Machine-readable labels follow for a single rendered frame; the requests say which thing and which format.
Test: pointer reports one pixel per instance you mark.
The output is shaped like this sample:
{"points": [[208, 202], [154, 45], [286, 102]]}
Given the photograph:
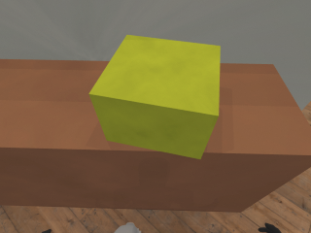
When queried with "pedestal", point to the pedestal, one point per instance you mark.
{"points": [[54, 153]]}

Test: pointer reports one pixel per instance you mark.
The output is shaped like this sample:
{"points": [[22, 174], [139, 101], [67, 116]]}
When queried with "carton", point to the carton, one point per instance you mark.
{"points": [[160, 94]]}

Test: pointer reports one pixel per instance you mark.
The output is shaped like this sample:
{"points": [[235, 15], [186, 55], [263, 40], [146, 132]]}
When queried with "robot right hand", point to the robot right hand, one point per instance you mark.
{"points": [[269, 228]]}

